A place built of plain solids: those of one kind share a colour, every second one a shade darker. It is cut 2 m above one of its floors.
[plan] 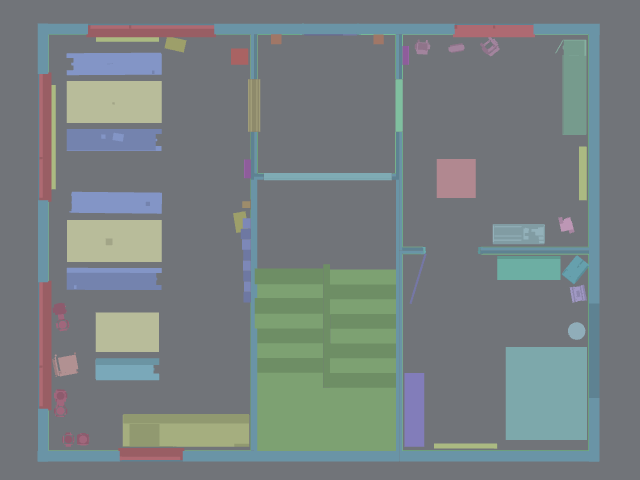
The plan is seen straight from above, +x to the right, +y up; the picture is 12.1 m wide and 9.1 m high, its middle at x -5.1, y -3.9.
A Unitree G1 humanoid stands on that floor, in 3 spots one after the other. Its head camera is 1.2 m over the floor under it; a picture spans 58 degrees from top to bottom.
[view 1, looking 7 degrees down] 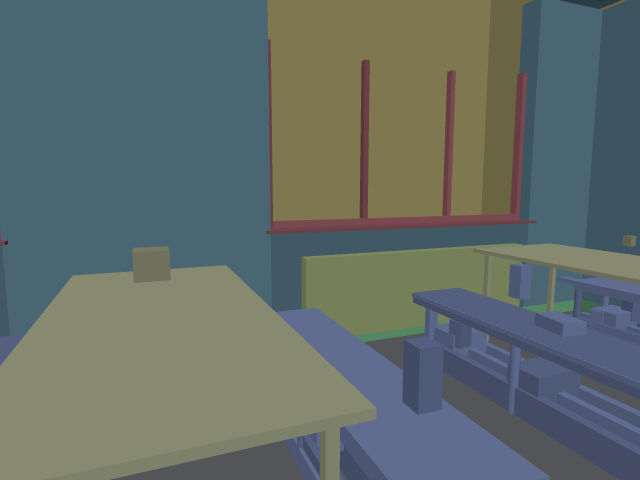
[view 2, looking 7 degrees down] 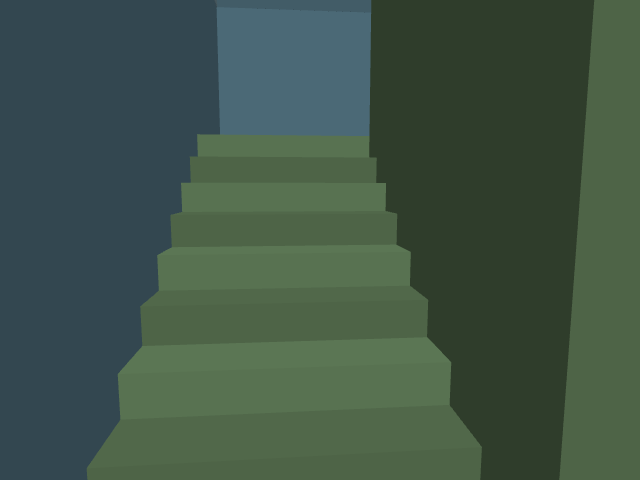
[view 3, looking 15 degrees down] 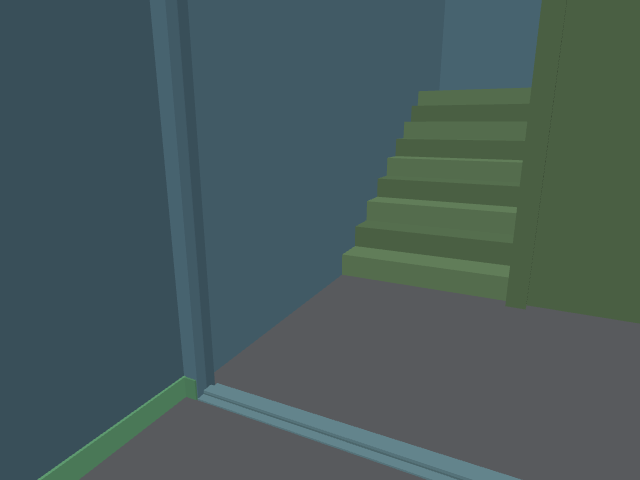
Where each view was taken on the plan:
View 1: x -7.35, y -3.95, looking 158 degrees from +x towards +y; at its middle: wall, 3.15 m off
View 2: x -4.26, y -3.46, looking -95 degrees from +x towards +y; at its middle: stair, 2.43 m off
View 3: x -4.97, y -1.35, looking -64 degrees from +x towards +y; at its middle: wall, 3.11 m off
